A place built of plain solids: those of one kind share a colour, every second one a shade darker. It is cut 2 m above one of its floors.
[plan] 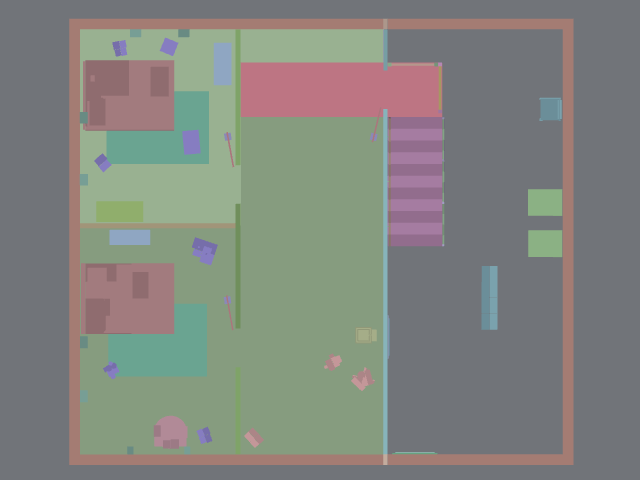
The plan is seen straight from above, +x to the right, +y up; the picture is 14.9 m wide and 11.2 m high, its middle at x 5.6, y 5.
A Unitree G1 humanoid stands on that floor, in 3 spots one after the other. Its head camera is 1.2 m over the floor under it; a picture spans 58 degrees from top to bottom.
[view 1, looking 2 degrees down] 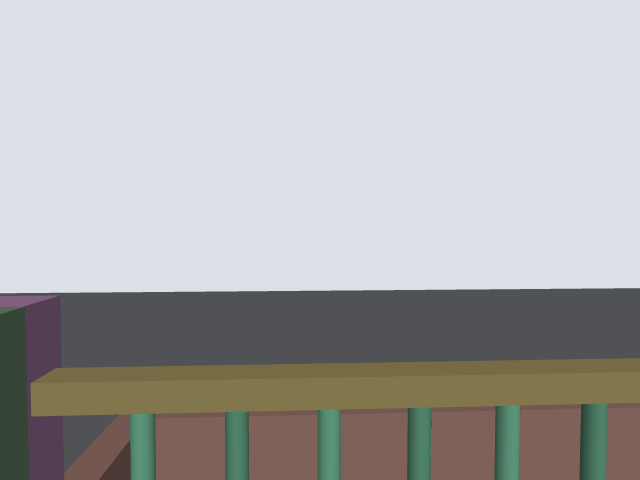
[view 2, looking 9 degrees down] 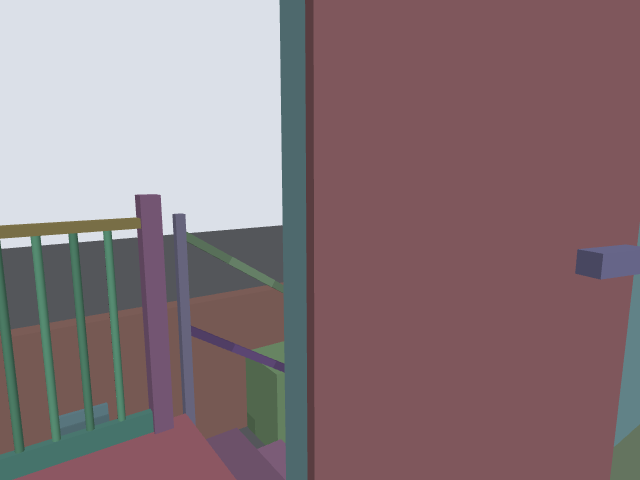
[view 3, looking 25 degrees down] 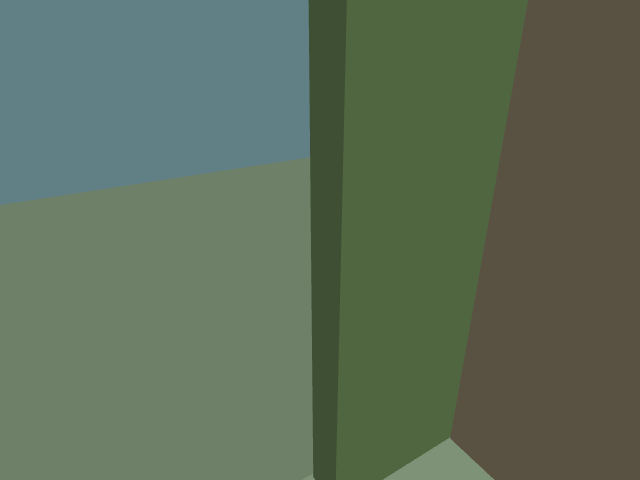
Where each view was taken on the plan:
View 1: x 7.82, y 8.72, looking -3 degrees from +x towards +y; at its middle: nothing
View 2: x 6.43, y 8.51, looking -36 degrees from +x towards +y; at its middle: doorleaf_door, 0.72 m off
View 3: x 2.99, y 6.29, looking -32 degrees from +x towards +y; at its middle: upper_partition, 0.94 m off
